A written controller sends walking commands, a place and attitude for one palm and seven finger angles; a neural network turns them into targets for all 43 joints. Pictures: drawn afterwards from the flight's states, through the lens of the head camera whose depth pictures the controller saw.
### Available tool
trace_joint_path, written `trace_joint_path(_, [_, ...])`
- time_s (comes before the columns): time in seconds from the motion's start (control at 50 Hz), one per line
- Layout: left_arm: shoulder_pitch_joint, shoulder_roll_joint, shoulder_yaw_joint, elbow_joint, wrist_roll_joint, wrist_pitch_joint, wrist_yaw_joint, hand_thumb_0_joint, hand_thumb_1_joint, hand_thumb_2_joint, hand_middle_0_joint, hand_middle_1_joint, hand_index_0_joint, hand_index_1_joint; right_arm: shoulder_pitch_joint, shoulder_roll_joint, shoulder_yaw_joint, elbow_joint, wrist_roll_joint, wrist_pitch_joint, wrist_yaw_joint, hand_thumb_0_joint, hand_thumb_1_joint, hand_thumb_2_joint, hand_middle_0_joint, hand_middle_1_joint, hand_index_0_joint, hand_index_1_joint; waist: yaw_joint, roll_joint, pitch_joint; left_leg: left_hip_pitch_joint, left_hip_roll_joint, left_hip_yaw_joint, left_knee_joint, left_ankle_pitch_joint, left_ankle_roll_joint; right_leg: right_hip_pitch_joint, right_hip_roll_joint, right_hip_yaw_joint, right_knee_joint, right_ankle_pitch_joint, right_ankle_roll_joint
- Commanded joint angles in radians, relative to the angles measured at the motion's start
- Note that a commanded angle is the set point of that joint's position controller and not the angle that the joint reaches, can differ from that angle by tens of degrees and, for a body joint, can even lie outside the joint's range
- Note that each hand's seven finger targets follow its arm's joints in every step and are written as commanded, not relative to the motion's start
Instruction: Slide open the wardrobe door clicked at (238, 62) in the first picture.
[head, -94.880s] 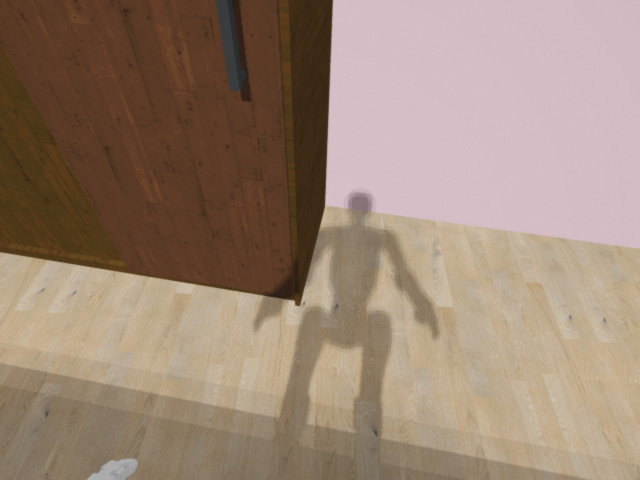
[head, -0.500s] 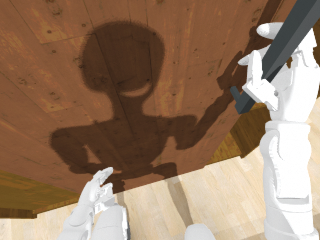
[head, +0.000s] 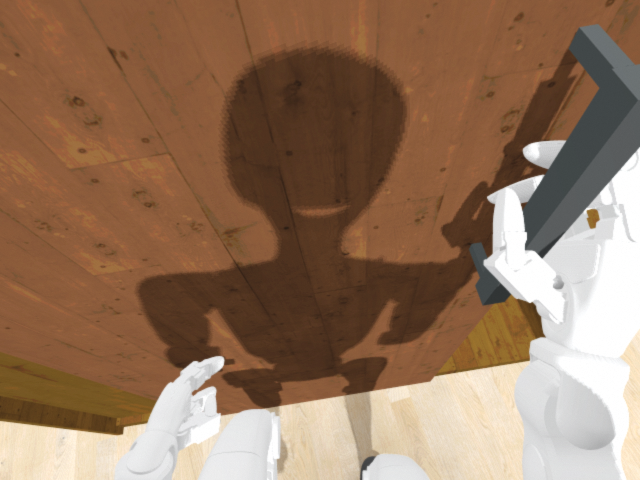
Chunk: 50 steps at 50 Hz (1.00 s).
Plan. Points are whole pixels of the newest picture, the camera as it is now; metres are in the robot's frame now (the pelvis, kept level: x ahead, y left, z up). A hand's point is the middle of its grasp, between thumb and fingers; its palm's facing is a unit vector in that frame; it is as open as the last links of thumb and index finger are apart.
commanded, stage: step sideways, sliding the door along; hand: right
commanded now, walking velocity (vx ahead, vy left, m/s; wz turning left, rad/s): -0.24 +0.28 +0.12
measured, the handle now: (527, 205) +0.30 -0.18 +0.21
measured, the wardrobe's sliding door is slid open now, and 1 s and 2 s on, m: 0.34 0.39 0.39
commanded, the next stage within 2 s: stop walking and hold the door there in 0.76 s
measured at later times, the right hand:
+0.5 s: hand (465, 252) +0.26 -0.13 +0.20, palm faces +0.36 +0.93 +0.01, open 6.5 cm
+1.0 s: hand (447, 265) +0.26 -0.12 +0.20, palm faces +0.18 +0.98 -0.11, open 6.8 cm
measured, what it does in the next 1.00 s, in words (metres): steps on the spot: left foot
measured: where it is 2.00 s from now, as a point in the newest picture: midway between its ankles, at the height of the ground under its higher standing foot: outside the picture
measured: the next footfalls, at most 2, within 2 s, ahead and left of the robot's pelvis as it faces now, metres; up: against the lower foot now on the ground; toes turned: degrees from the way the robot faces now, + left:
left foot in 0.54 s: -0.06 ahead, +0.27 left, +0.00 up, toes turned +3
left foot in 1.28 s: -0.01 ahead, +0.27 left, +0.00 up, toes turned +10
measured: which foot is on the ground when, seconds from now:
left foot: up 0.00-0.52, down 0.54-0.68, up 0.70-1.00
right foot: down 0.00-1.00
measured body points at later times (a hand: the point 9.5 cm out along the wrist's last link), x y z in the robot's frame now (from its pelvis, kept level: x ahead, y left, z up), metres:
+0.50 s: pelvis -0.04 +0.08 -0.01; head +0.04 +0.03 +0.43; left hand +0.20 +0.23 -0.08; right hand +0.24 -0.18 +0.20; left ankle -0.08 +0.25 -0.71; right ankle +0.02 -0.07 -0.75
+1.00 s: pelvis -0.02 +0.07 +0.01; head +0.05 +0.00 +0.45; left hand +0.18 +0.28 -0.05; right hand +0.24 -0.17 +0.20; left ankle -0.03 +0.26 -0.54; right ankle +0.01 -0.01 -0.75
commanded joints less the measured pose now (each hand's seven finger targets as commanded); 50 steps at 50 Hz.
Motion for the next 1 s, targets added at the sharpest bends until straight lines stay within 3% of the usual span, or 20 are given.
trace_joint_path(0.0, [-0.086,0.141,0.047,-0.197,-0.02,-0.06,0.008,0.0,0.9,0.9,-0.2,-0.3,-0.2,-0.3,-0.352,0.001,0.254,-0.334,0.039,-0.104,0.101,0.0,-0.9,-0.9,0.45,1.4,0.45,1.4,0.123,-0.176,-0.446,-0.228,0.035,-0.011,-0.02,0.023,-0.015,0.479,-0.28,0.12,-0.105,0.709,-0.053])
trace_joint_path(0.1, [-0.09,0.132,0.042,-0.219,-0.023,-0.061,0.021,0.0,0.9,0.9,-0.2,-0.3,-0.2,-0.3,-0.364,-0.02,0.235,-0.298,0.04,-0.089,0.108,0.0,-0.9,-0.9,0.45,1.4,0.45,1.4,0.127,-0.237,-0.479,-0.2,0.039,0.033,-0.105,0.03,-0.024,0.502,-0.294,0.106,-0.139,0.657,-0.048])
trace_joint_path(0.2, [-0.117,0.126,0.049,-0.227,-0.018,-0.059,0.027,0.0,0.9,0.9,-0.2,-0.3,-0.2,-0.3,-0.422,-0.041,0.189,-0.253,0.05,-0.054,0.102,0.0,-0.9,-0.9,0.45,1.4,0.45,1.4,0.131,-0.262,-0.455,-0.124,0.067,0.036,-0.165,0.108,-0.021,0.388,-0.32,0.114,-0.221,0.32,-0.077])
trace_joint_path(0.4, [-0.101,0.105,0.046,-0.208,-0.015,-0.054,0.033,0.0,0.9,0.9,-0.2,-0.3,-0.2,-0.3,-0.542,-0.062,0.142,-0.087,0.061,-0.05,0.101,0.0,-0.9,-0.9,0.45,1.4,0.45,1.4,0.128,-0.297,-0.393,0.317,0.015,0.087,-0.859,0.05,0.025,0.138,-0.274,0.083,-0.178,-0.022,-0.034])
trace_joint_path(0.46, [-0.1,0.087,0.037,-0.202,-0.022,-0.051,0.03,0.0,0.9,0.9,-0.2,-0.3,-0.2,-0.3,-0.539,-0.079,0.118,-0.091,0.064,-0.068,0.109,0.0,-0.9,-0.9,0.45,1.4,0.45,1.4,0.112,-0.098,-0.445,0.474,0.039,0.057,-1.154,0.257,0.041,0.081,-0.169,0.064,0.084,-0.098,0.009])
trace_joint_path(0.52, [-0.087,0.056,0.02,-0.172,-0.019,-0.056,0.033,0.0,0.9,0.9,-0.2,-0.3,-0.2,-0.3,-0.527,-0.205,0.013,-0.131,0.065,-0.082,0.079,0.0,-0.9,-0.9,0.45,1.4,0.45,1.4,0.132,0.275,-0.399,0.481,0.351,-0.368,-1.283,0.575,0.218,-0.188,0.036,0.048,0.558,-0.278,0.075])
trace_joint_path(0.54, [-0.096,0.063,0.017,-0.164,-0.002,-0.061,0.028,0.0,0.9,0.9,-0.2,-0.3,-0.2,-0.3,-0.518,-0.231,-0.029,-0.16,0.079,-0.094,0.068,0.0,-0.9,-0.9,0.45,1.4,0.45,1.4,0.12,0.198,-0.365,0.431,0.39,-0.383,-1.285,0.629,0.251,-0.22,0.053,0.056,0.656,-0.323,0.086])
trace_joint_path(0.56, [-0.096,0.075,0.011,-0.185,-0.01,-0.048,0.031,0.0,0.9,0.9,-0.2,-0.3,-0.2,-0.3,-0.517,-0.251,-0.064,-0.243,0.091,-0.099,0.06,0.0,-0.9,-0.9,0.45,1.4,0.45,1.4,0.125,0.112,-0.355,0.526,0.314,-0.305,-1.217,0.871,0.247,-0.233,0.076,0.001,0.592,-0.325,0.086])
trace_joint_path(0.58, [-0.097,0.103,0.046,-0.18,-0.017,-0.061,0.037,0.0,0.9,0.9,-0.2,-0.3,-0.2,-0.3,-0.51,-0.19,-0.009,-0.186,0.087,-0.102,0.067,0.0,-0.9,-0.9,0.45,1.4,0.45,1.4,0.107,0.382,-0.337,0.567,0.328,-0.363,-1.158,0.98,0.283,-0.267,0.085,0.053,0.518,-0.329,0.073])
trace_joint_path(0.6, [-0.109,0.11,0.051,-0.181,-0.018,-0.065,0.039,0.0,0.9,0.9,-0.2,-0.3,-0.2,-0.3,-0.499,-0.178,-0.011,-0.201,0.091,-0.111,0.064,0.0,-0.9,-0.9,0.45,1.4,0.45,1.4,0.121,0.392,-0.34,0.533,0.308,-0.307,-1.106,0.936,0.273,-0.205,0.067,0.073,0.411,-0.29,0.061])
trace_joint_path(0.62, [-0.09,0.098,0.041,-0.159,-0.015,-0.045,0.046,0.0,0.9,0.9,-0.2,-0.3,-0.2,-0.3,-0.457,-0.121,0.038,-0.219,0.087,-0.123,0.063,0.0,-0.9,-0.9,0.45,1.4,0.45,1.4,0.155,0.319,-0.312,0.491,0.254,-0.158,-0.992,0.886,0.215,-0.089,0.052,0.06,0.127,-0.11,0.047])
trace_joint_path(0.64, [-0.077,0.116,0.051,-0.157,-0.009,-0.047,0.051,0.0,0.9,0.9,-0.2,-0.3,-0.2,-0.3,-0.384,-0.101,0.046,-0.206,0.082,-0.131,0.076,0.0,-0.9,-0.9,0.45,1.4,0.45,1.4,0.172,0.054,-0.364,0.343,0.138,-0.035,-0.728,0.733,0.117,0.161,-0.003,0.098,-0.132,0.308,0.02])
trace_joint_path(0.66, [-0.094,0.163,0.081,-0.173,0.014,-0.047,0.044,0.0,0.9,0.9,-0.2,-0.3,-0.2,-0.3,-0.366,-0.089,0.069,-0.269,0.088,-0.152,0.091,0.0,-0.9,-0.9,0.45,1.4,0.45,1.4,0.153,-0.353,-0.377,0.05,-0.012,0.05,-0.425,0.131,0.024,0.399,-0.275,0.435,-0.159,0.924,-0.029])
trace_joint_path(0.68, [-0.11,0.172,0.085,-0.166,0.03,-0.047,0.024,0.0,0.9,0.9,-0.2,-0.3,-0.2,-0.3,-0.326,-0.087,0.068,-0.179,0.074,-0.156,0.101,0.0,-0.9,-0.9,0.45,1.4,0.45,1.4,0.133,-0.307,-0.448,0.07,-0.015,-0.103,-0.23,-0.135,0.041,0.377,-0.361,0.593,-0.146,0.939,-0.016])
trace_joint_path(0.72, [-0.117,0.168,0.085,-0.174,0.026,-0.031,0.008,0.0,0.9,0.9,-0.2,-0.3,-0.2,-0.3,-0.35,-0.095,0.084,-0.257,0.078,-0.177,0.12,0.0,-0.9,-0.9,0.45,1.4,0.45,1.4,0.157,-0.135,-0.387,0.042,-0.011,-0.136,-0.078,-0.065,0.032,0.233,-0.362,0.558,-0.207,0.659,-0.051])
trace_joint_path(0.78, [-0.113,0.16,0.077,-0.177,0.007,-0.042,0.003,0.0,0.9,0.9,-0.2,-0.3,-0.2,-0.3,-0.322,-0.079,0.112,-0.266,0.043,-0.16,0.109,0.0,-0.9,-0.9,0.45,1.4,0.45,1.4,0.107,-0.124,-0.349,-0.118,0.007,-0.08,-0.026,0.022,0.014,0.318,-0.273,0.194,-0.153,0.553,-0.01])
trace_joint_path(0.84, [-0.087,0.134,0.066,-0.194,-0.005,-0.055,0.003,0.0,0.9,0.9,-0.2,-0.3,-0.2,-0.3,-0.318,-0.037,0.157,-0.256,0.046,-0.137,0.122,0.0,-0.9,-0.9,0.45,1.4,0.45,1.4,0.111,-0.206,-0.371,-0.133,-0.011,-0.024,-0.028,0.118,0.009,0.328,-0.225,0.099,-0.182,0.434,0.039])
trace_joint_path(0.86, [-0.004,0.16,0.093,-0.11,-0.001,-0.02,0.036,0.0,0.9,0.9,-0.2,-0.3,-0.2,-0.3,-0.092,-0.513,-0.459,0.039,0.028,-0.12,0.045,0.0,-0.9,-0.9,0.45,1.4,0.45,1.4,0.095,-0.242,-0.386,-0.18,-0.021,-0.003,-0.012,0.153,-0.001,0.348,-0.239,0.084,-0.222,0.398,0.07])
trace_joint_path(0.88, [-0.04,0.121,0.068,-0.153,0.012,-0.004,0.039,0.0,0.9,0.9,-0.2,-0.3,-0.2,-0.3,-0.088,-0.31,-0.258,-0.056,0.062,-0.108,0.066,0.0,-0.9,-0.9,0.45,1.4,0.45,1.4,0.108,-0.243,-0.379,-0.156,-0.037,-0.008,0.008,0.158,-0.001,0.296,-0.237,0.14,-0.199,0.399,0.044])
trace_joint_path(0.98, [-0.095,0.115,0.048,-0.168,-0.003,-0.025,0.063,0.0,0.9,0.9,-0.2,-0.3,-0.2,-0.3,-0.16,-0.328,-0.278,-0.129,0.076,-0.1,0.062,0.0,-0.9,-0.9,0.45,1.4,0.45,1.4,0.113,-0.288,-0.32,-0.184,-0.004,0.018,-0.039,0.197,-0.017,0.195,-0.244,0.112,-0.269,0.178,-0.04])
